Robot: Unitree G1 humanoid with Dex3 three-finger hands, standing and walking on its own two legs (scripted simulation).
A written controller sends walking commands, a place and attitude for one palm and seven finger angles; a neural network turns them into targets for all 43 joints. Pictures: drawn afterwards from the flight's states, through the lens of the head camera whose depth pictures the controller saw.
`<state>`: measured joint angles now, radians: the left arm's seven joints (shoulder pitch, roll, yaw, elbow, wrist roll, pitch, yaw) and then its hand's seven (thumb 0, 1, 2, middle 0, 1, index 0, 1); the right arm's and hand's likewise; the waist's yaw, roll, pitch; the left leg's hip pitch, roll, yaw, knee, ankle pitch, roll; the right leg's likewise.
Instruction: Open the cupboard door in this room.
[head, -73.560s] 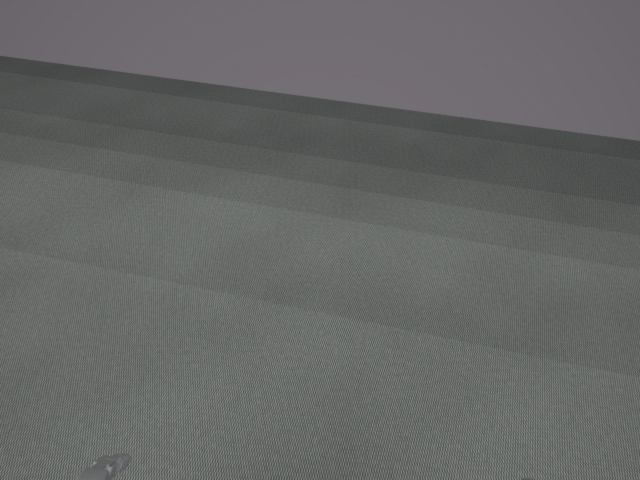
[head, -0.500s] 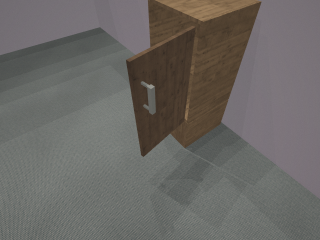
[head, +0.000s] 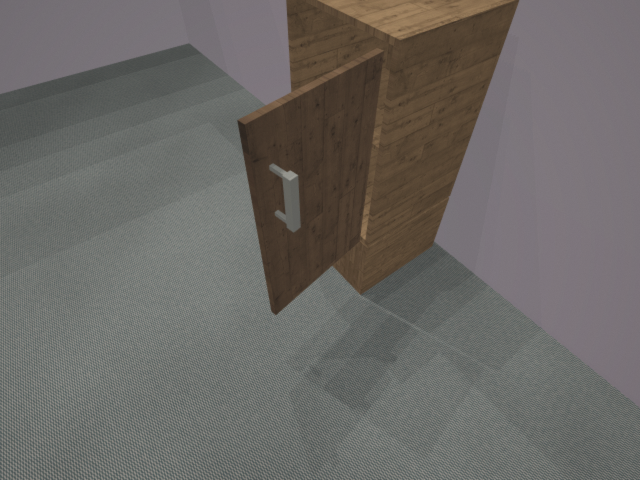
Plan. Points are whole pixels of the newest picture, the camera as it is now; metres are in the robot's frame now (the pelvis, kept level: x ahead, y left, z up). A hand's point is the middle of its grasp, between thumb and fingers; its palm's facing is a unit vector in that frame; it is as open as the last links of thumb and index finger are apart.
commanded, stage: look to check the result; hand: left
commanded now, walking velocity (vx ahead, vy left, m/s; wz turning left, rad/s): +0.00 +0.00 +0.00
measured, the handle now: (284, 198) +0.60 +0.10 -0.03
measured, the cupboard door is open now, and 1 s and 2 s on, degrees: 100 100 100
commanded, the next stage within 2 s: stand and wait in 0.46 s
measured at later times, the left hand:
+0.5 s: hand out of the picture -0.01 +0.15 -0.18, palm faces +0.05 -0.98 -0.18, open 7.3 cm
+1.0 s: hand out of the picture -0.01 +0.15 -0.18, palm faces +0.05 -0.98 -0.19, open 7.3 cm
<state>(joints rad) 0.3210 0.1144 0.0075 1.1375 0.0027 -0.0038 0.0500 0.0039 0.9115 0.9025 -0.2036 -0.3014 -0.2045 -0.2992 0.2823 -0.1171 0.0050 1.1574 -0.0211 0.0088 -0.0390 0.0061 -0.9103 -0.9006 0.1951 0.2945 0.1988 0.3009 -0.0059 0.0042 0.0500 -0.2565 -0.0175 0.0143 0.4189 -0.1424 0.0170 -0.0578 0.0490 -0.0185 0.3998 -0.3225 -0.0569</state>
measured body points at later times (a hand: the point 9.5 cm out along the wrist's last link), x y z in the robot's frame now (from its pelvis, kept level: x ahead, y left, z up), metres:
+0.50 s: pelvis +0.02 -0.01 +0.00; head +0.03 -0.01 +0.45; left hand -0.01 +0.20 -0.16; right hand +0.02 -0.23 -0.16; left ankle +0.05 +0.11 -0.74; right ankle -0.07 -0.08 -0.74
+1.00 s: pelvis +0.02 -0.01 +0.00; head +0.03 -0.01 +0.45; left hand -0.01 +0.20 -0.16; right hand +0.01 -0.22 -0.16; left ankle +0.05 +0.11 -0.74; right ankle -0.07 -0.08 -0.74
